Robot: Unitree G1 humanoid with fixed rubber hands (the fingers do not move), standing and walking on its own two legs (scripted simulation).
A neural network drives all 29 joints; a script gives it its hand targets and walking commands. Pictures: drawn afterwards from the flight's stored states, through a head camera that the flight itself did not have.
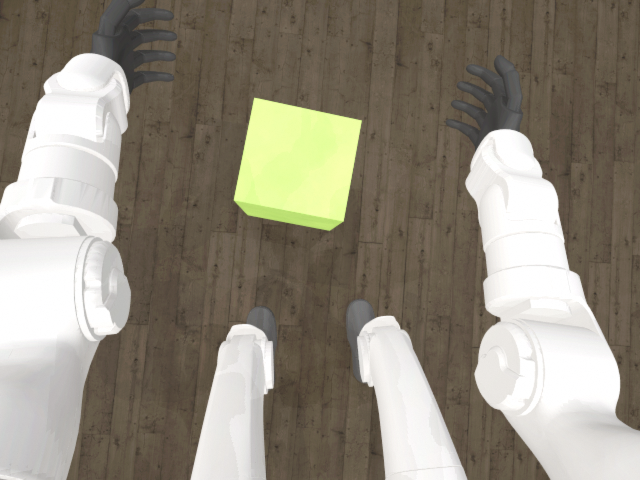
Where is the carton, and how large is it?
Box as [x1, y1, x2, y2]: [234, 98, 361, 230]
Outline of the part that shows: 254,98 234,200 249,215 328,230 343,221 361,120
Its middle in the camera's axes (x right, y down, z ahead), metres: -0.05 -0.14 +0.86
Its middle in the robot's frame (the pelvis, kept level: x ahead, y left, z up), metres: +0.54 +0.00 -0.53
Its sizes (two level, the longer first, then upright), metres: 0.210 0.200 0.250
